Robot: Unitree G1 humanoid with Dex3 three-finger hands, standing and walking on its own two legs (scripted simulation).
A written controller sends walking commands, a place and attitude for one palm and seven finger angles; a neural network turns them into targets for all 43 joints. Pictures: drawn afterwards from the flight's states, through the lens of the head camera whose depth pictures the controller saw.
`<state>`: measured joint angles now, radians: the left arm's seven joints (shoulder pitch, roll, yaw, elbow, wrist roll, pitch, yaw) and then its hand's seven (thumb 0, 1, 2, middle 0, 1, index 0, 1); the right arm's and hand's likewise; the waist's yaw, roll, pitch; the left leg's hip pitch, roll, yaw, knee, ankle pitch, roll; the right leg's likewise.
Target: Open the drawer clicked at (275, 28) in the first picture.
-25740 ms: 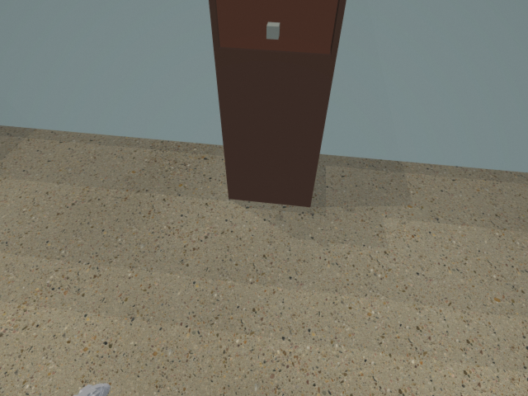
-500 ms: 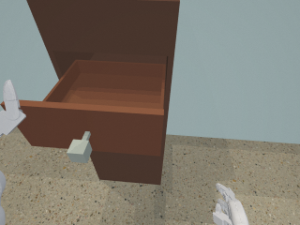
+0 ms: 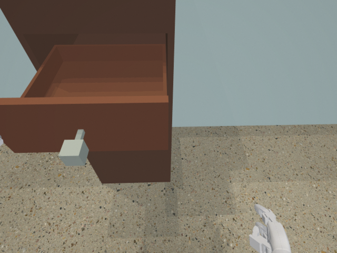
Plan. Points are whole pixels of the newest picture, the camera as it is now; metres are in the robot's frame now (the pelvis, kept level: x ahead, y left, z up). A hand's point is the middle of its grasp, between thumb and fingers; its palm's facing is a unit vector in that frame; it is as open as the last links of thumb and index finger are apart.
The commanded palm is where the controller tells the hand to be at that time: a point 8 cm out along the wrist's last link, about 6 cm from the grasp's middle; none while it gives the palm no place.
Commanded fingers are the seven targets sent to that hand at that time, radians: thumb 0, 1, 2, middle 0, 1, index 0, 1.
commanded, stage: step back with the hand held close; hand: left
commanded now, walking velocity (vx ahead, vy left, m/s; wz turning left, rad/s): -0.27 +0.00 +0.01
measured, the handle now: (77, 145) +0.31 +0.22 +0.12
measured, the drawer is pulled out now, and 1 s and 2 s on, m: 0.28 0.28 0.28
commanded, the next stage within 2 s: stop stepping back and stand still in 0.58 s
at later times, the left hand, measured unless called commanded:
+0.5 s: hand out of the picture +0.08 +0.21 +0.30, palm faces +0.64 -0.66 -0.39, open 7.5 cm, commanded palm +0.02 +0.26 +0.29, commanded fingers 0.00 0.90 0.90 -0.20 -0.30 -0.20 -0.30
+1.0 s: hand out of the picture -0.05 +0.21 +0.33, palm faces +0.66 -0.68 -0.30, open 7.4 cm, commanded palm -0.10 +0.26 +0.29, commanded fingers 0.00 0.90 0.90 -0.20 -0.30 -0.20 -0.30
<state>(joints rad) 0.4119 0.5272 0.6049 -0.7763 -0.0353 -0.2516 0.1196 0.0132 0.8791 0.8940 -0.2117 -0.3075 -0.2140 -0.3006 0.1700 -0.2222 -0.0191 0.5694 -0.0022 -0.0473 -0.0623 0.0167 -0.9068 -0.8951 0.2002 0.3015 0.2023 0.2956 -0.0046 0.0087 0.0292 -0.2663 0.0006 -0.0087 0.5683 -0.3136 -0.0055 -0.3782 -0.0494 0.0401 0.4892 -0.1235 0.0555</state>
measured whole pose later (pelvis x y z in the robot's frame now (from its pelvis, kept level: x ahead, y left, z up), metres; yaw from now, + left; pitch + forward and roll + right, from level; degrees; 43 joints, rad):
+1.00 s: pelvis -0.22 -0.03 +0.00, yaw +3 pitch +0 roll +0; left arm 0.17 0.54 0.61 -0.77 -0.02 -0.28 0.16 0.01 0.88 0.89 -0.21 -0.31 -0.21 -0.30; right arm 0.19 -0.16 0.04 0.65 -0.01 -0.12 -0.04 0.02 -0.90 -0.89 0.20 0.30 0.21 0.30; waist 0.03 -0.06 -0.02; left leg -0.50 0.05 0.04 0.84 -0.38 -0.02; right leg -0.26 -0.01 -0.08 0.57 -0.32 -0.04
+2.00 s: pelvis -0.26 -0.01 +0.00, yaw +6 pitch -2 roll -1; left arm 0.36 0.26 0.02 0.98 0.01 0.07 0.00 0.00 0.98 0.89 -0.21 -0.30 -0.21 -0.30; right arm 0.34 -0.27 -0.02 1.01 -0.03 0.04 -0.01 0.01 -0.91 -0.89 0.20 0.30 0.20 0.30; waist 0.01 -0.02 0.09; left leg -0.31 0.01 -0.02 0.58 -0.24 0.01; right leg -0.29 0.03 0.01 0.56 -0.30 -0.02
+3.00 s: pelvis -0.21 -0.02 +0.02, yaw +5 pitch -1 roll +0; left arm 0.10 0.34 0.00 1.11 0.01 -0.01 0.01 0.01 0.90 0.89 -0.20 -0.30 -0.20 -0.30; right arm 0.13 -0.34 -0.01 1.13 -0.02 0.00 0.00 0.01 -0.91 -0.89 0.20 0.30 0.20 0.30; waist -0.03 0.02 0.08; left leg -0.11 0.01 0.01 0.30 -0.16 -0.01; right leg -0.12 0.03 0.04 0.30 -0.16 -0.01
